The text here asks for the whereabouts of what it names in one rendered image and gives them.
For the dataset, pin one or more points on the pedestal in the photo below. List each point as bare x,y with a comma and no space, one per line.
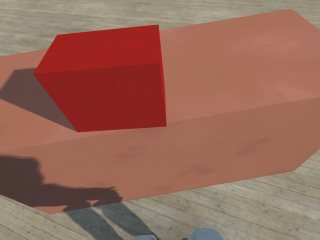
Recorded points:
242,100

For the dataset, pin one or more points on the carton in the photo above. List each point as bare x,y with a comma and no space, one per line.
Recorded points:
107,79

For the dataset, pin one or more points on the robot right thigh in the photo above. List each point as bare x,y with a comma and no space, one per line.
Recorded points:
205,233

